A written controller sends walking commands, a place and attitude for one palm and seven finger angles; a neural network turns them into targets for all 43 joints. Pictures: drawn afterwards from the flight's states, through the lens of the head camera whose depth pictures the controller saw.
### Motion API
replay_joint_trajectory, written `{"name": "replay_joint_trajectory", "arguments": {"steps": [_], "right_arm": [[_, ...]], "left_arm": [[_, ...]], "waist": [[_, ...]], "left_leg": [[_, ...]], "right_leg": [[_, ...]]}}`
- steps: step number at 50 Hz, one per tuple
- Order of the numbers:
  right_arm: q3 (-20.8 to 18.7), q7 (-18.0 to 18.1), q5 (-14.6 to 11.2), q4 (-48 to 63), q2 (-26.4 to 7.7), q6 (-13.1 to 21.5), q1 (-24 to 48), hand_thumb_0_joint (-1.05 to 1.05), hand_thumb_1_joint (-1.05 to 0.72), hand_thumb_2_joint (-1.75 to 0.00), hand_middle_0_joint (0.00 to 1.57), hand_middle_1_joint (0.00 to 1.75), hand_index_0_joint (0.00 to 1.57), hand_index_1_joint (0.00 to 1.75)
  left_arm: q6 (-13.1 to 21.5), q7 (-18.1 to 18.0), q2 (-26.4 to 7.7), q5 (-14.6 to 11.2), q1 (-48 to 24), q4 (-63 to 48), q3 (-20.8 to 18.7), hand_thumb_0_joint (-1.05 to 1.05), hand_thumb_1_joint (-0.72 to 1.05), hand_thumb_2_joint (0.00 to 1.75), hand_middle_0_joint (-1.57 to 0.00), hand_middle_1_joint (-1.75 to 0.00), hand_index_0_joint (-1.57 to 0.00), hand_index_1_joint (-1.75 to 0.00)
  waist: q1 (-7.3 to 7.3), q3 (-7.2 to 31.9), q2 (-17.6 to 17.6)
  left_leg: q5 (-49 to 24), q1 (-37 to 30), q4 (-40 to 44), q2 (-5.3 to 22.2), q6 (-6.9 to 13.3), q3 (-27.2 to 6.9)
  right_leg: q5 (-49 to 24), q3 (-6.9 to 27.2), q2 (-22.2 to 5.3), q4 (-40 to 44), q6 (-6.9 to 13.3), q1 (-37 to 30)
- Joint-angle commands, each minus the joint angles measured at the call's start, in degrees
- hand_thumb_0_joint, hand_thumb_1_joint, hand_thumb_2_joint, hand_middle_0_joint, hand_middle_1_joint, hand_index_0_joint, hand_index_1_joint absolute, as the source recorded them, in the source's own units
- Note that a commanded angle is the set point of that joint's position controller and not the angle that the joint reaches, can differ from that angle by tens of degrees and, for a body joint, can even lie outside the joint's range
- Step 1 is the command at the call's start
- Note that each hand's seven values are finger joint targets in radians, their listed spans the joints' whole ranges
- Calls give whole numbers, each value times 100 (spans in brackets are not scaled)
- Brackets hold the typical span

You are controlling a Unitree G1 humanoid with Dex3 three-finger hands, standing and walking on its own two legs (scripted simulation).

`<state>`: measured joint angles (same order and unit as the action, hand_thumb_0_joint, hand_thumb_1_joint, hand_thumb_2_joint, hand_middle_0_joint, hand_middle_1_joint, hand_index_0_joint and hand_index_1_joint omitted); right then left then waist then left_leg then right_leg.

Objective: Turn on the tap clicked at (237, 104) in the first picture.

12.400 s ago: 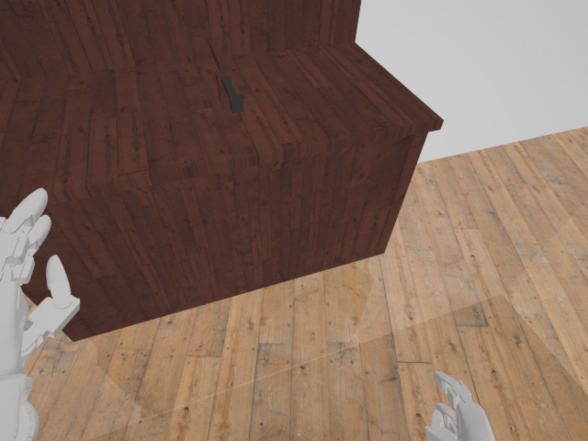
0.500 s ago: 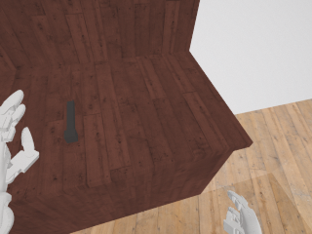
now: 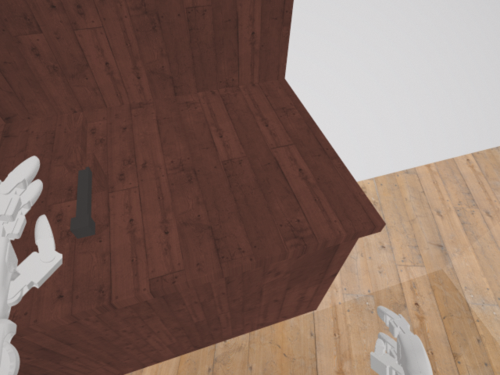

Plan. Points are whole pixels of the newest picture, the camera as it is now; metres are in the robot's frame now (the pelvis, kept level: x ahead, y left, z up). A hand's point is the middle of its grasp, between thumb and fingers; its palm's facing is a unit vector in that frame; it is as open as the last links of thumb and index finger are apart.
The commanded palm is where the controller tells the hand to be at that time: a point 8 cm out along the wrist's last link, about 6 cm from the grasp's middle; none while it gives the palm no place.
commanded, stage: come to a stop and stand still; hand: left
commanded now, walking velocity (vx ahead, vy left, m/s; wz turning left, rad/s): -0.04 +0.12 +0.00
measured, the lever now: (83, 226) +0.33 +0.31 +0.03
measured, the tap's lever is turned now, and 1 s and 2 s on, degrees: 0 0 0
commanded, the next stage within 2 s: look again from close up in 0.78 s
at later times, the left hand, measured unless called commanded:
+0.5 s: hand (18, 248) +0.22 +0.29 +0.15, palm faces +0.36 -0.85 -0.39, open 7.4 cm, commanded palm +0.16 +0.32 +0.18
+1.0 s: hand out of the picture +0.24 +0.33 +0.21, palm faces +0.52 -0.72 -0.46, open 7.5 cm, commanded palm +0.15 +0.31 +0.18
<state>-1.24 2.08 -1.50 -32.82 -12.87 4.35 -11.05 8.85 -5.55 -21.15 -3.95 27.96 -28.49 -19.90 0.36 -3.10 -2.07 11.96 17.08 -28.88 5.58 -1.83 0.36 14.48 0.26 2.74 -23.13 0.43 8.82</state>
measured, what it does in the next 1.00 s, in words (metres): stands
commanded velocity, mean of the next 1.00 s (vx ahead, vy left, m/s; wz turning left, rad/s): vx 0.00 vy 0.00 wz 0.00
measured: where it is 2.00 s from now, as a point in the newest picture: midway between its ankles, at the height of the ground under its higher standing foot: outside the picture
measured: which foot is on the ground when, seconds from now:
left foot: down 0.00-1.00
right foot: down 0.00-1.00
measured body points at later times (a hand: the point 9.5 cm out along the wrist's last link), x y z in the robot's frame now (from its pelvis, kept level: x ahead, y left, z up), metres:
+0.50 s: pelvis +0.01 +0.04 +0.00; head +0.04 +0.07 +0.45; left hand +0.20 +0.33 +0.17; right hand +0.20 -0.17 -0.07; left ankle +0.03 +0.14 -0.74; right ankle -0.02 -0.12 -0.74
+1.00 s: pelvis -0.02 +0.03 +0.00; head +0.03 +0.05 +0.44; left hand +0.21 +0.37 +0.23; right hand +0.17 -0.19 -0.09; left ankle +0.03 +0.14 -0.74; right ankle -0.02 -0.12 -0.74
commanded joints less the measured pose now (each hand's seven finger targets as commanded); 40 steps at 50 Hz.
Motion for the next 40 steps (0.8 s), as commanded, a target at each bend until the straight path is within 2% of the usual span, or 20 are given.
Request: {"name": "replay_joint_trajectory", "arguments": {"steps": [1, 2, 4, 5, 6, 10, 11, 15, 16, 19, 20, 21, 25, 28, 30, 31, 35, 36, 37, 40], "right_arm": [[-128, 67, 10, 865, -535, 278, 577, 0, -90, -90, 20, 30, 20, 30], [-163, 82, -11, 914, -549, 284, 606, 0, -90, -90, 20, 30, 20, 30], [-167, 83, -18, 929, -549, 274, 597, 0, -90, -90, 20, 30, 20, 30], [-152, 104, -36, 896, -548, 277, 708, 0, -90, -90, 20, 30, 20, 30], [-145, 97, 16, 853, -567, 250, 589, 0, -90, -90, 20, 30, 20, 30], [-154, 106, -39, 921, -533, 286, 664, 0, -90, -90, 20, 30, 20, 30], [-132, 87, -1, 886, -548, 259, 560, 0, -90, -90, 20, 30, 20, 30], [-134, 70, -35, 931, -525, 296, 606, 0, -90, -90, 20, 30, 20, 30], [-101, 54, 3, 916, -520, 268, 510, 0, -90, -90, 20, 30, 20, 30], [-119, 31, -17, 974, -497, 280, 490, 0, -90, -90, 20, 30, 20, 30], [-94, 42, -29, 952, -492, 293, 544, 0, -90, -90, 20, 30, 20, 30], [-72, 37, 10, 917, -500, 273, 481, 0, -90, -90, 20, 30, 20, 30], [-66, 36, -28, 940, -472, 335, 529, 0, -90, -90, 20, 30, 20, 30], [-84, 19, 2, 908, -509, 349, 429, 0, -90, -90, 20, 30, 20, 30], [-77, 30, -30, 916, -481, 393, 523, 0, -90, -90, 20, 30, 20, 30], [-53, 20, 10, 878, -501, 375, 453, 0, -90, -90, 20, 30, 20, 30], [-86, 19, -35, 898, -476, 404, 483, 0, -90, -90, 20, 30, 20, 30], [-62, 1, 3, 872, -500, 377, 435, 0, -90, -90, 20, 30, 20, 30], [-107, 5, -32, 923, -482, 398, 449, 0, -90, -90, 20, 30, 20, 30], [-98, 5, -54, 904, -492, 390, 486, 0, -90, -90, 20, 30, 20, 30]], "left_arm": [[298, -173, -909, 0, -268, -865, -661, 0, 90, 90, -20, -30, -20, -30], [301, -187, -1053, 1, -362, -962, -778, 0, 90, 90, -20, -30, -20, -30], [309, -187, -1026, 11, -392, -971, -752, 0, 90, 90, -20, -30, -20, -30], [302, -218, -1125, 29, -422, -1070, -819, 0, 90, 90, -20, -30, -20, -30], [342, -202, -998, 25, -419, -1059, -715, 0, 90, 90, -20, -30, -20, -30], [342, -232, -1097, 55, -373, -1269, -814, 0, 90, 90, -20, -30, -20, -30], [358, -202, -917, 54, -379, -1229, -636, 0, 90, 90, -20, -30, -20, -30], [374, -242, -1074, 89, -349, -1394, -788, 0, 90, 90, -20, -30, -20, -30], [386, -203, -918, 73, -311, -1307, -648, 0, 90, 90, -20, -30, -20, -30], [391, -202, -971, 78, -343, -1300, -717, 0, 90, 90, -20, -30, -20, -30], [392, -228, -1070, 92, -327, -1361, -822, 0, 90, 90, -20, -30, -20, -30], [414, -189, -906, 79, -360, -1324, -658, 0, 90, 90, -20, -30, -20, -30], [396, -211, -1011, 103, -480, -1354, -732, 0, 90, 90, -20, -30, -20, -30], [416, -180, -866, 105, -613, -1360, -581, 0, 90, 90, -20, -30, -20, -30], [410, -223, -1012, 135, -656, -1471, -684, 0, 90, 90, -20, -30, -20, -30], [428, -185, -805, 119, -671, -1423, -487, 0, 90, 90, -20, -30, -20, -30], [425, -236, -1050, 143, -493, -1356, -775, 0, 90, 90, -20, -30, -20, -30], [446, -183, -815, 119, -516, -1344, -548, 0, 90, 90, -20, -30, -20, -30], [453, -201, -958, 127, -558, -1389, -677, 0, 90, 90, -20, -30, -20, -30], [439, -223, -992, 130, -478, -1284, -738, 0, 90, 90, -20, -30, -20, -30]], "waist": [[26, 731, 494], [49, 717, 473], [55, 749, 528], [74, 739, 387], [48, 853, 344], [80, 1011, 25], [54, 1043, -72], [62, 972, -357], [43, 927, -272], [41, 860, -327], [34, 878, -350], [22, 877, -367], [17, 886, -400], [12, 942, -341], [5, 958, -452], [-3, 904, -491], [14, 917, -437], [6, 880, -373], [10, 874, -330], [-8, 790, -387]], "left_leg": [[-600, -763, -132, -266, 314, 85], [-669, -779, -98, -252, 312, 71], [-830, -851, -67, -236, 325, 65], [-1052, -1009, 21, -182, 342, 82], [-1246, -1014, 43, -169, 377, 74], [-1830, -1350, 194, -16, 412, 0], [-1803, -1244, 270, -18, 419, -44], [-1334, -1135, 461, 42, 391, -126], [-1177, -1004, 528, 21, 406, -170], [-720, -855, 615, 42, 377, -185], [-764, -914, 655, 43, 373, -213], [-680, -861, 710, 33, 386, -211], [-582, -931, 746, 78, 383, -269], [-513, -926, 754, 71, 387, -280], [-560, -1021, 773, 88, 377, -311], [-426, -922, 852, 69, 382, -353], [-342, -884, 819, 86, 381, -370], [-183, -782, 850, 49, 378, -355], [-170, -794, 815, 67, 384, -362], [-54, -741, 830, 37, 356, -335]], "right_leg": [[-1888, 566, -803, 496, 41, 323], [-2042, 633, -821, 447, 40, 301], [-2139, 598, -814, 353, 36, 266], [-2179, 530, -794, 320, 28, 315], [-2162, 366, -719, 247, -2, 185], [-2044, 225, -614, 120, -38, 150], [-1870, 107, -545, 79, -52, 61], [-1435, 92, -550, 154, -15, 47], [-1340, 7, -487, 172, -35, 26], [-1188, 44, -525, 230, -7, -21], [-1190, 12, -510, 226, -5, -11], [-1136, -59, -461, 229, -27, -7], [-1085, -45, -493, 258, -21, -13], [-1049, -76, -462, 253, -28, -35], [-1036, -62, -496, 230, -16, -18], [-936, -125, -423, 210, -28, 5], [-930, -86, -494, 269, -9, -69], [-863, -123, -443, 284, -13, -66], [-888, -66, -502, 298, 3, -70], [-839, -41, -510, 319, 15, -23]]}}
